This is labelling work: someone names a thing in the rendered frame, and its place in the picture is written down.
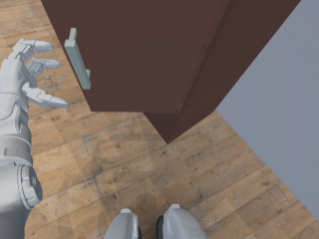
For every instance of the left robot hand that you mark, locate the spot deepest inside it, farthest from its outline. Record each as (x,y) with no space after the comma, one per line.
(14,75)

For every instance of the left robot forearm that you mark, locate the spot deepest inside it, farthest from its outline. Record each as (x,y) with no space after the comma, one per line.
(15,136)

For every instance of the robot left upper arm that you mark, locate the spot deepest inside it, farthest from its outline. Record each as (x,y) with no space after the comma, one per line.
(20,191)

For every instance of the handle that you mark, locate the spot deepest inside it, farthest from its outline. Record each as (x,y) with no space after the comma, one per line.
(76,60)

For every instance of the right robot shin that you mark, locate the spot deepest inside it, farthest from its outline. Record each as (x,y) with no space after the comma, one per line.
(174,206)

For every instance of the cupboard door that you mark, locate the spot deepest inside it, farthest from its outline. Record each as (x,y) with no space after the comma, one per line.
(140,53)

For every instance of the left robot thigh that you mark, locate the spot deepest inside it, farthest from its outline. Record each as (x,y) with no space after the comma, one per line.
(124,226)

